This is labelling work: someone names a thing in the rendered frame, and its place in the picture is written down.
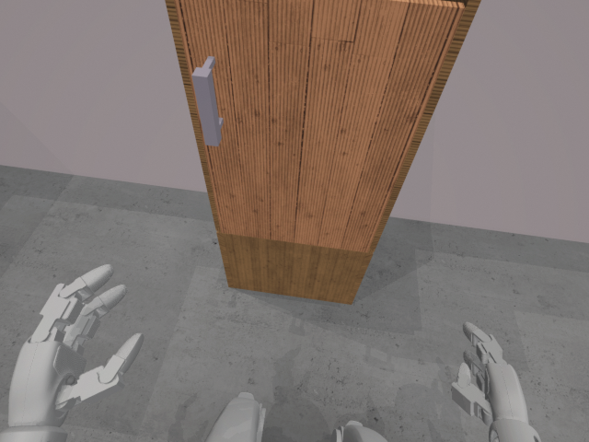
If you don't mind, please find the robot left thigh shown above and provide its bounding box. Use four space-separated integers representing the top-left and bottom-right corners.
204 397 266 442

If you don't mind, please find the right robot forearm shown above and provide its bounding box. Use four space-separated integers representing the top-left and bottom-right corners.
489 419 541 442

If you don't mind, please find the robot left hand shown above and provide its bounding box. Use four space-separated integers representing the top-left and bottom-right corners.
8 264 144 427

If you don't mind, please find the robot right shin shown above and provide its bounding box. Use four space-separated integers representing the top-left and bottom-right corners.
343 421 363 428

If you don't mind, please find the robot right hand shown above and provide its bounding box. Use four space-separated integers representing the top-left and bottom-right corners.
452 322 529 427

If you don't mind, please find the handle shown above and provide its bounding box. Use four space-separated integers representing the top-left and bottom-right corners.
192 56 224 146

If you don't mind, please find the cupboard door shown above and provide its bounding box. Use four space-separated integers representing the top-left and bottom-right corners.
174 0 465 252

